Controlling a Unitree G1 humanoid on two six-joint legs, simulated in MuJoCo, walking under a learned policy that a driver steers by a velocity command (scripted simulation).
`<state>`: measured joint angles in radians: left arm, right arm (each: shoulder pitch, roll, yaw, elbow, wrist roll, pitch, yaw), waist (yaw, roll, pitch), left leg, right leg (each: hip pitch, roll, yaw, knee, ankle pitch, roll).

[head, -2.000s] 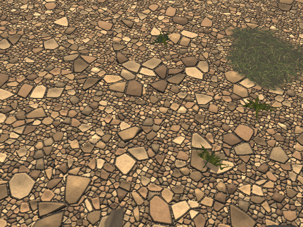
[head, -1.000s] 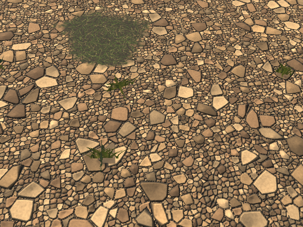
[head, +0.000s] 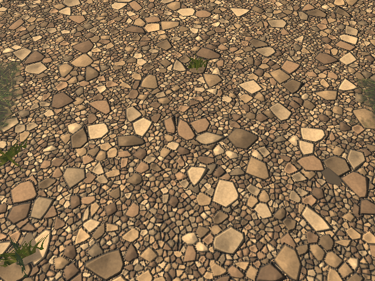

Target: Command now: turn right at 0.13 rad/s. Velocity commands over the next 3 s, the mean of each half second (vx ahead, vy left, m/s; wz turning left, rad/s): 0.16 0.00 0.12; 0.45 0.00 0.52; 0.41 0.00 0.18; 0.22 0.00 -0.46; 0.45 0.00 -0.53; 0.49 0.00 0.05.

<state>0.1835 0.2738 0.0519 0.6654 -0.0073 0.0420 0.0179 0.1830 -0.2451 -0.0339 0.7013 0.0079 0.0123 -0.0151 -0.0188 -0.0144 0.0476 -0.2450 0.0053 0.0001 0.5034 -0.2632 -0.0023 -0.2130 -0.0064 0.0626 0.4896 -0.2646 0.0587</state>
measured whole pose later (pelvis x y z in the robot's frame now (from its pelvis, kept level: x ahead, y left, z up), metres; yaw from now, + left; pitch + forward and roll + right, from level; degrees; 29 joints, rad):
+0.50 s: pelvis +0.06 +0.03 -0.01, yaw +7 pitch +1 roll -2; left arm 0.33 0.31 0.07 0.76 -0.02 -0.04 0.00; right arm 0.24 -0.30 -0.04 0.72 0.02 -0.03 0.03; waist 0.03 -0.02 0.01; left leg -0.41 0.06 0.04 0.68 -0.30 0.04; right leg -0.06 -0.04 -0.06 0.43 -0.38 0.04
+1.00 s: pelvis +0.31 +0.11 -0.01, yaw +24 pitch +3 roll -2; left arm -0.05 0.27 0.04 0.62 0.00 -0.12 -0.04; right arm 0.48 -0.29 -0.06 0.77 0.03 -0.02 -0.04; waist -0.11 -0.03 0.03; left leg 0.06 -0.08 -0.23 0.35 -0.44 0.09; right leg -0.55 0.04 0.05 0.46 0.03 0.01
